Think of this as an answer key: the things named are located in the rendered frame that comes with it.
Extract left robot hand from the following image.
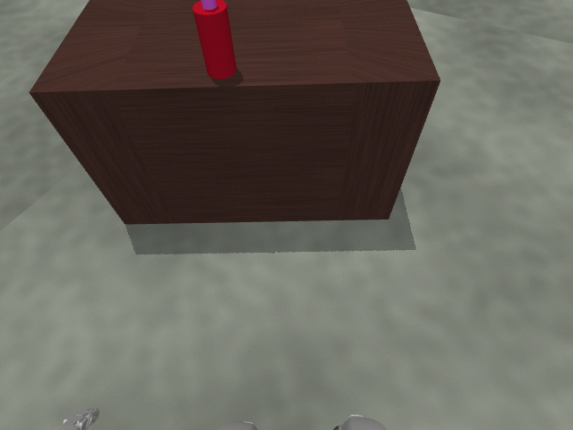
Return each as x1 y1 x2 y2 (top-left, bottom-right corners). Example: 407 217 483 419
54 408 99 430

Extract bottle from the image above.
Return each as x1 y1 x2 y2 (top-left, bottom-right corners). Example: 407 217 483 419
192 0 236 79

